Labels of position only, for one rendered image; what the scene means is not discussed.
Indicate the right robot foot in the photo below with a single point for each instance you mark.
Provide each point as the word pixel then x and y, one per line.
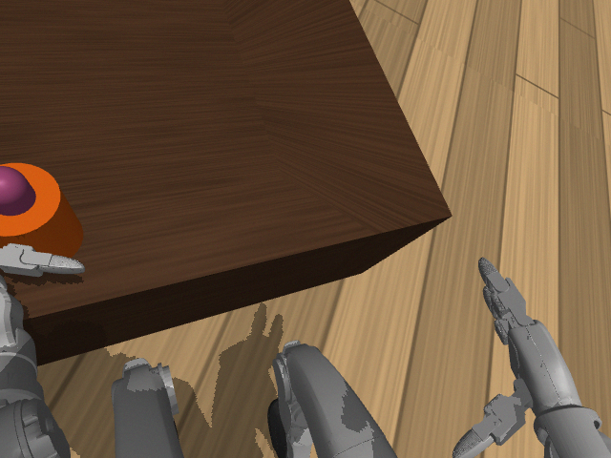
pixel 276 429

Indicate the left robot hand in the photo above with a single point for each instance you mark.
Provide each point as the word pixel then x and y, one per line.
pixel 24 260

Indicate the right robot hand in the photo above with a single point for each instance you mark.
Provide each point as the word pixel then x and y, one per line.
pixel 543 379

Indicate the bottle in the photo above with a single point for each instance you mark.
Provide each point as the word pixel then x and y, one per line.
pixel 35 212

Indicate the right robot arm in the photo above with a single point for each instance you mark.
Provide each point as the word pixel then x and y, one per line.
pixel 571 432

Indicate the left robot arm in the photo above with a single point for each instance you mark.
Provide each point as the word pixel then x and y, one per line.
pixel 27 426

